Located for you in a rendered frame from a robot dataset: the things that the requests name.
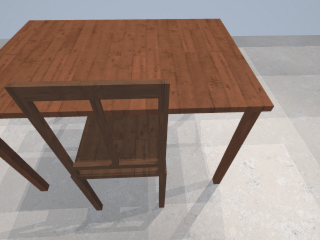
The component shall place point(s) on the chair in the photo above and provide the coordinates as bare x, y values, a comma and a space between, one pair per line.
116, 146

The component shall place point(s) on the table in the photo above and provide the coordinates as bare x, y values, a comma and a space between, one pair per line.
206, 70

